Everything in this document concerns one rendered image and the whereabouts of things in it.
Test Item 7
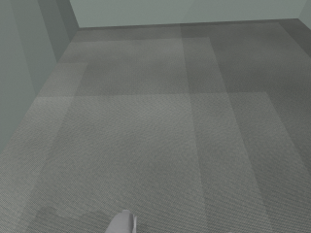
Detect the robot left thigh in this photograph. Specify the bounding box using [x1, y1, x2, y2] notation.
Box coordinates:
[105, 212, 138, 233]

